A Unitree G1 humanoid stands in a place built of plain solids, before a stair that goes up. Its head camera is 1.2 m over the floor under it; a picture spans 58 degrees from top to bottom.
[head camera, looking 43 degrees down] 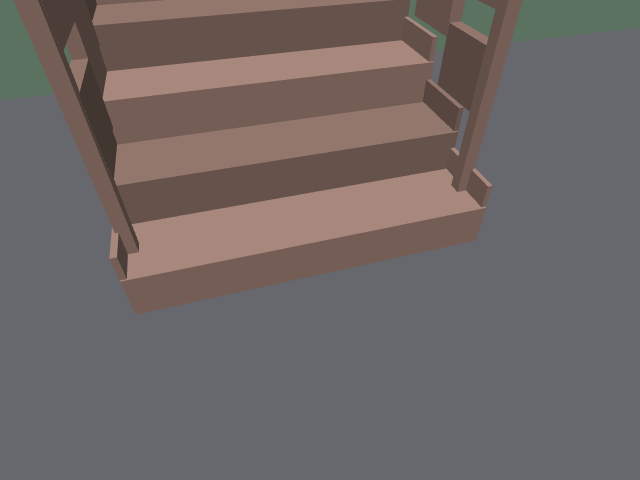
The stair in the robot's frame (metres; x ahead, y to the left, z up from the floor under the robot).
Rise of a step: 0.17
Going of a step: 0.28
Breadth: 1.32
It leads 16 degrees to the left of straight ahead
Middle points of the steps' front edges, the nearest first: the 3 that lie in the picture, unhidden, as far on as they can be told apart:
1.10 0.00 0.17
1.36 0.08 0.34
1.63 0.16 0.51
